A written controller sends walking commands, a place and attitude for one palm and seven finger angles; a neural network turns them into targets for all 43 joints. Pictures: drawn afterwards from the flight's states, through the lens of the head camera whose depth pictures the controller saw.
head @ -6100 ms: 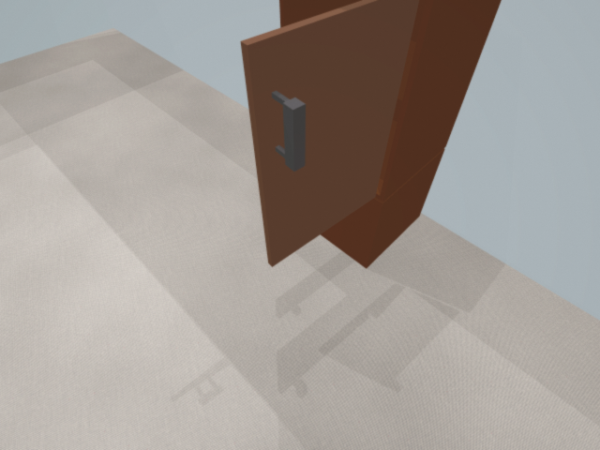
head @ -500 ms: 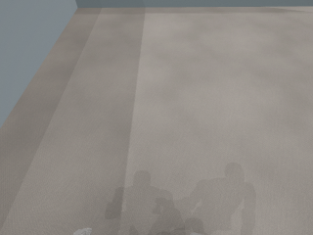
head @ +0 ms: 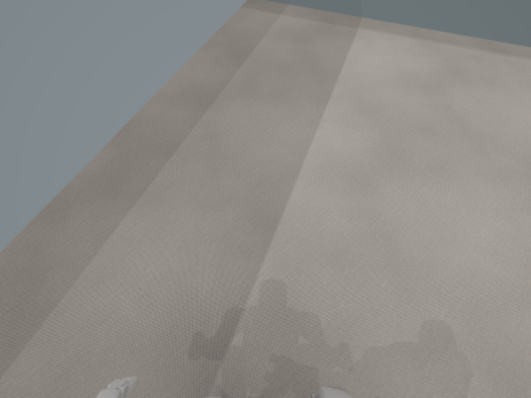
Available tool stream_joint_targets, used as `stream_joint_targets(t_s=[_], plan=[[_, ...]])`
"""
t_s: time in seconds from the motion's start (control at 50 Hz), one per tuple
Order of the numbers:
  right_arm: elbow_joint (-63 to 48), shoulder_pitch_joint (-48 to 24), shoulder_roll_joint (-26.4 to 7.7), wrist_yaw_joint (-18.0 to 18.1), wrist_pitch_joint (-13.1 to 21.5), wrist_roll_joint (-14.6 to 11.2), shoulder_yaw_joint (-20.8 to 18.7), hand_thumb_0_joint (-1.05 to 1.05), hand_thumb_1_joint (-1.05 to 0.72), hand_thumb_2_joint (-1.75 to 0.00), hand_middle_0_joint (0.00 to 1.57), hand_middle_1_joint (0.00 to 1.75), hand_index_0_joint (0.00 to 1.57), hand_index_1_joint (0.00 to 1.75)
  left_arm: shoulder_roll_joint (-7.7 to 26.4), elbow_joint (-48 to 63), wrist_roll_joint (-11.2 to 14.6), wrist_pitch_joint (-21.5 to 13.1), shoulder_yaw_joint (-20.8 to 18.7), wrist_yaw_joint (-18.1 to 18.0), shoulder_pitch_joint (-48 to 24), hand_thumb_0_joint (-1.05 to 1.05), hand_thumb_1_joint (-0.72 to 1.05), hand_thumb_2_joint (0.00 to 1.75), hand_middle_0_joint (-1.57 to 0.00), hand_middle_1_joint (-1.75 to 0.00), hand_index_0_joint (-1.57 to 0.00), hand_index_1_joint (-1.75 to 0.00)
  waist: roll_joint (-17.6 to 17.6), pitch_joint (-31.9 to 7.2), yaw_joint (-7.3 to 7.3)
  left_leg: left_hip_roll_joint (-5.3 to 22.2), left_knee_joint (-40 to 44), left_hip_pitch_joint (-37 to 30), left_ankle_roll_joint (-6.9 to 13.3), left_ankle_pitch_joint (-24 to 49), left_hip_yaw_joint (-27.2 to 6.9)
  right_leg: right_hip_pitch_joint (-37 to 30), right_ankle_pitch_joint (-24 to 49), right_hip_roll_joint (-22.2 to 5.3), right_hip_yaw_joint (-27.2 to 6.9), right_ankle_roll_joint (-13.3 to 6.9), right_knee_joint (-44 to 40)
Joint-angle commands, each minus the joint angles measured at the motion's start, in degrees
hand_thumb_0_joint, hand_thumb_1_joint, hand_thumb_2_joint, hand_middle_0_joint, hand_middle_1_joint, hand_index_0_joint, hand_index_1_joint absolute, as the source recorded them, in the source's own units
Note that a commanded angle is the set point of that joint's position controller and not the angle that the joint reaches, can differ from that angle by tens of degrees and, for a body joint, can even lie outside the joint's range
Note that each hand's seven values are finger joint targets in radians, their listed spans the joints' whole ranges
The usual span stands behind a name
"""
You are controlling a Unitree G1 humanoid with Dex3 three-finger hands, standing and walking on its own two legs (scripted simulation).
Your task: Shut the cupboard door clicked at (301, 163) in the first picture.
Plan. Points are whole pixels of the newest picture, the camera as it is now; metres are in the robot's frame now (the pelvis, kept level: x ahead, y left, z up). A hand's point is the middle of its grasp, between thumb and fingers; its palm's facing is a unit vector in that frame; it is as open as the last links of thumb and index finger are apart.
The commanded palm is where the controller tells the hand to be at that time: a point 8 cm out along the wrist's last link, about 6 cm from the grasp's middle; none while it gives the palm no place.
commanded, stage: walk to a spot facing it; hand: left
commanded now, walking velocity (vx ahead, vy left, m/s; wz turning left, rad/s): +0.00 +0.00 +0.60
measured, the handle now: out of the picture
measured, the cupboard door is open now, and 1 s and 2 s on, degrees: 84 84 84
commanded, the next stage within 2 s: none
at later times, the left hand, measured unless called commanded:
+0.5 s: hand out of the picture -0.04 +0.16 -0.18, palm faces +0.38 -0.90 -0.23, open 7.4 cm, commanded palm none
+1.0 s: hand out of the picture -0.02 +0.12 -0.15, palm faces +0.59 -0.77 -0.26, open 7.4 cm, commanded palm none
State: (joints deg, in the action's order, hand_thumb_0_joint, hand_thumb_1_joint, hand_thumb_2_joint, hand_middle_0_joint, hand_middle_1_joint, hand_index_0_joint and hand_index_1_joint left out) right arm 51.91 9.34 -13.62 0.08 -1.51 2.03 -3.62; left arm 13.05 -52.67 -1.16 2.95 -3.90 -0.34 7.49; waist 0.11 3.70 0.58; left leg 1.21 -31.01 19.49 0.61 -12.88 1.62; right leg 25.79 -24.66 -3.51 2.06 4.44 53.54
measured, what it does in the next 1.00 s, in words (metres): steps on the spot, turning left: right foot, then left foot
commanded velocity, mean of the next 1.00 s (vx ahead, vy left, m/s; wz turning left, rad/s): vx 0.00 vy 0.00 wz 0.60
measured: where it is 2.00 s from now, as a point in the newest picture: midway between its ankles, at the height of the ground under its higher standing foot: outside the picture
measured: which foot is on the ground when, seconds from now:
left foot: down 0.00-0.08, up 0.10-0.46, down 0.48-0.80, up 0.82-1.00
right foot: up 0.00-0.06, down 0.08-0.48, up 0.50-0.78, down 0.80-1.00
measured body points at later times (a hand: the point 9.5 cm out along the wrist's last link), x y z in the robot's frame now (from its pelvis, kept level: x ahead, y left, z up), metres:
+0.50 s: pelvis +0.01 -0.04 -0.01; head +0.06 -0.01 +0.43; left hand -0.06 +0.21 -0.16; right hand +0.23 -0.22 -0.14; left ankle -0.02 +0.07 -0.74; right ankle +0.02 -0.15 -0.72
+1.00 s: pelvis +0.03 -0.08 +0.01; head +0.08 -0.07 +0.45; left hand -0.05 +0.16 -0.13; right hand +0.24 -0.25 -0.15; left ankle -0.06 +0.01 -0.66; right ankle +0.09 -0.17 -0.73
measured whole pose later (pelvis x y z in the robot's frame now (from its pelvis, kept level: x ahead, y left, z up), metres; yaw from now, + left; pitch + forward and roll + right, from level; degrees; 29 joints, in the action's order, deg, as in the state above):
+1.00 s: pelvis +0.03 -0.08 +0.01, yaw +39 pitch +0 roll +2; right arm 53.9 9.1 -14.3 -1.6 -5.3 1.2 -5.0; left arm 10.3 -50.3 -1.7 0.6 -1.6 -1.1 10.2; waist 0.3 6.6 2.0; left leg 0.7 -60.9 27.8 -4.1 -25.1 2.5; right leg 12.7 -16.9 -6.5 9.4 -0.1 29.9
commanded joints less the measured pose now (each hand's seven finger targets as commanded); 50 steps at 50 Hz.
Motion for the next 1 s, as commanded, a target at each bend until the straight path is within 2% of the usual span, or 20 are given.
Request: stream_joint_targets(t_s=[0.0,0.02,0.04,0.06,0.08,0.16,0.32,0.4,0.42,0.44,0.46,0.48,0.58,0.68,0.74,0.76,0.78,0.8,0.88,0.98], plan=[[-4.2,-1.1,-11.7,0.0,-0.3,-0.3,-3.6,0.00,-0.90,-0.90,0.20,0.30,0.20,0.30,3.2,4.1,0.4,-2.0,-0.8,-0.3,4.6,0.00,0.90,0.90,-0.20,-0.30,-0.20,-0.30,9.7,-6.6,-0.54,11.2,8.8,-1.4,6.4,8.7,-15.0,-9.6,4.0,2.6,2.1,-0.6,-15.6],[-4.9,-2.4,-11.1,-0.2,-0.5,-0.7,-3.6,0.00,-0.90,-0.90,0.20,0.30,0.20,0.30,4.2,3.6,0.4,-2.3,-1.1,-0.5,7.1,0.00,0.90,0.90,-0.20,-0.30,-0.20,-0.30,8.2,-6.6,-1.91,9.5,6.1,2.8,5.0,6.1,-14.6,-15.8,9.2,2.3,2.2,-0.9,-23.1],[-5.6,-2.9,-8.6,-0.4,-0.6,-1.2,-3.3,0.00,-0.90,-0.90,0.20,0.30,0.20,0.30,7.3,3.7,-0.1,-3.0,-1.8,-0.9,9.2,0.00,0.90,0.90,-0.20,-0.30,-0.20,-0.30,0.0,-6.8,-3.11,4.8,-0.6,8.9,1.8,-0.6,-11.3,-22.0,8.7,-3.7,-3.9,-2.5,-33.0],[-7.0,-2.6,-4.5,-0.9,-0.6,-1.5,-2.5,0.00,-0.90,-0.90,0.20,0.30,0.20,0.30,13.1,4.0,-1.0,-3.6,-2.8,-1.3,10.2,0.00,0.90,0.90,-0.20,-0.30,-0.20,-0.30,-19.3,-6.2,-3.75,-4.5,-16.0,17.8,-3.3,-17.3,-0.7,-24.6,11.6,-20.5,-21.4,-8.9,-39.7],[-7.9,-4.0,-6.4,-1.2,-0.8,-1.0,-2.9,0.00,-0.90,-0.90,0.20,0.30,0.20,0.30,14.3,5.0,-0.5,-3.3,-2.3,-1.5,8.9,0.00,0.90,0.90,-0.20,-0.30,-0.20,-0.30,-15.7,-5.2,-4.03,-2.7,-29.2,14.6,-3.0,-22.7,-2.8,-16.0,16.3,-26.6,-22.1,-13.5,-40.0],[-4.1,-2.8,-4.3,-1.7,-1.9,-1.0,-2.2,0.00,-0.90,-0.90,0.20,0.30,0.20,0.30,7.0,5.4,-0.1,-4.2,-0.3,-1.6,4.0,0.00,0.90,0.90,-0.20,-0.30,-0.20,-0.30,-12.8,-5.0,0.16,0.6,-39.3,14.9,-4.8,-11.8,-1.8,-18.4,39.4,-14.9,-3.3,-10.1,-32.3],[-4.6,-8.1,-2.1,-2.2,-1.4,-1.6,-0.5,0.00,-0.90,-0.90,0.20,0.30,0.20,0.30,10.3,2.5,-0.5,-4.1,-1.7,-1.7,10.7,0.00,0.90,0.90,-0.20,-0.30,-0.20,-0.30,-12.3,-7.0,-3.61,0.0,-13.9,7.5,-4.4,-13.3,4.9,-27.2,49.2,-17.7,2.4,-10.8,-28.0],[-4.0,-3.6,-3.5,-1.9,-0.7,-1.4,-0.8,0.00,-0.90,-0.90,0.20,0.30,0.20,0.30,10.9,2.2,-0.1,-3.8,-2.4,-1.2,8.7,0.00,0.90,0.90,-0.20,-0.30,-0.20,-0.30,-10.0,-8.2,-0.80,-0.8,0.7,-4.4,-2.7,-4.2,6.5,-21.3,43.6,-17.5,6.3,-7.7,-21.3],[-2.9,0.2,-5.9,-1.7,-0.3,-1.1,-1.5,0.00,-0.90,-0.90,0.20,0.30,0.20,0.30,10.4,2.7,0.3,-3.6,-2.4,-1.0,7.4,0.00,0.90,0.90,-0.20,-0.30,-0.20,-0.30,-5.3,-9.9,1.69,1.3,6.7,-13.4,-1.4,4.8,4.6,-15.3,38.5,-16.4,8.6,-5.0,-14.0],[-2.5,4.1,-12.3,-1.4,0.1,-0.5,-3.2,0.00,-0.90,-0.90,0.20,0.30,0.20,0.30,7.3,4.8,0.7,-3.2,-2.0,-0.6,6.9,0.00,0.90,0.90,-0.20,-0.30,-0.20,-0.30,10.6,-12.6,3.81,15.6,8.4,-24.1,5.4,22.4,-14.6,0.4,9.6,-8.8,10.8,-0.6,-1.2],[-1.6,7.6,-16.3,-0.9,-0.4,-0.9,-4.1,0.00,-0.90,-0.90,0.20,0.30,0.20,0.30,5.1,7.4,0.4,-2.7,-0.7,-0.7,3.1,0.00,0.90,0.90,-0.20,-0.30,-0.20,-0.30,17.3,-11.6,5.66,25.5,9.7,-23.6,13.3,36.7,-23.2,8.8,-14.6,-4.4,6.0,0.7,9.0],[-1.1,8.3,-14.8,-0.5,-0.3,-0.9,-3.7,0.00,-0.90,-0.90,0.20,0.30,0.20,0.30,6.4,8.3,-0.2,-1.8,-0.8,-1.2,-0.4,0.00,0.90,0.90,-0.20,-0.30,-0.20,-0.30,9.9,-10.4,5.80,23.8,8.8,-20.1,13.7,29.2,-21.7,9.5,-12.2,-4.6,0.9,0.3,12.7],[-3.7,-2.3,-11.0,0.4,0.2,-0.6,-2.7,0.00,-0.90,-0.90,0.20,0.30,0.20,0.30,5.1,4.4,0.1,-1.0,-1.4,-0.2,2.8,0.00,0.90,0.90,-0.20,-0.30,-0.20,-0.30,9.1,-4.5,-0.09,12.7,11.4,-7.3,7.7,14.2,-12.6,3.8,0.0,-2.8,-1.0,0.4,8.6],[-3.8,-2.2,-11.8,-0.1,-0.5,-0.2,-3.4,0.00,-0.90,-0.90,0.20,0.30,0.20,0.30,4.3,5.3,0.2,-1.4,-1.1,-0.2,2.6,0.00,0.90,0.90,-0.20,-0.30,-0.20,-0.30,9.2,-3.6,0.19,10.9,11.6,-1.8,7.2,4.2,-16.5,-5.5,0.2,1.4,1.4,-0.5,-8.0],[-5.0,-3.9,-10.9,-0.3,-0.9,-0.7,-3.6,0.00,-0.90,-0.90,0.20,0.30,0.20,0.30,5.1,4.6,0.4,-2.3,-1.5,-0.5,7.2,0.00,0.90,0.90,-0.20,-0.30,-0.20,-0.30,8.8,-5.4,-2.28,7.7,6.6,3.6,4.9,3.7,-17.1,-17.2,8.3,2.4,1.9,-1.2,-23.4],[-5.6,-3.7,-8.6,-0.5,-0.9,-1.1,-3.3,0.00,-0.90,-0.90,0.20,0.30,0.20,0.30,7.9,4.6,0.0,-3.0,-2.2,-0.9,9.3,0.00,0.90,0.90,-0.20,-0.30,-0.20,-0.30,1.5,-6.5,-3.48,3.9,0.0,9.1,2.1,-0.3,-14.0,-24.1,8.1,-3.5,-3.9,-2.6,-32.2],[-6.8,-3.1,-4.6,-0.9,-0.8,-1.5,-2.7,0.00,-0.90,-0.90,0.20,0.30,0.20,0.30,13.6,4.7,-0.9,-3.5,-3.2,-1.4,10.5,0.00,0.90,0.90,-0.20,-0.30,-0.20,-0.30,-16.2,-6.7,-4.37,-4.6,-14.2,17.5,-2.7,-15.5,-3.6,-27.7,10.0,-19.2,-20.2,-8.3,-38.8],[-7.3,-3.8,-5.8,-1.1,-0.8,-0.9,-2.8,0.00,-0.90,-0.90,0.20,0.30,0.20,0.30,14.4,5.3,-0.5,-3.3,-2.6,-1.4,9.0,0.00,0.90,0.90,-0.20,-0.30,-0.20,-0.30,-16.0,-6.2,-4.06,-3.2,-28.4,15.5,-2.6,-22.3,-3.5,-20.3,15.0,-25.7,-21.0,-13.2,-39.0],[-3.6,-1.7,-4.2,-1.8,-2.1,-1.2,-2.4,0.00,-0.90,-0.90,0.20,0.30,0.20,0.30,7.6,6.7,-0.1,-3.7,-0.7,-1.7,2.0,0.00,0.90,0.90,-0.20,-0.30,-0.20,-0.30,-12.4,-4.5,0.46,0.7,-38.6,14.1,-4.6,-11.9,-2.0,-17.7,32.4,-15.3,-3.1,-10.3,-33.6],[-3.7,-5.1,-2.3,-2.3,-1.8,-1.5,-1.3,0.00,-0.90,-0.90,0.20,0.30,0.20,0.30,9.4,4.7,-0.5,-3.9,-1.3,-1.8,6.9,0.00,0.90,0.90,-0.20,-0.30,-0.20,-0.30,-11.0,-5.6,-2.47,0.3,-20.4,9.0,-5.0,-13.2,3.1,-23.6,40.5,-16.6,1.7,-10.4,-30.7]])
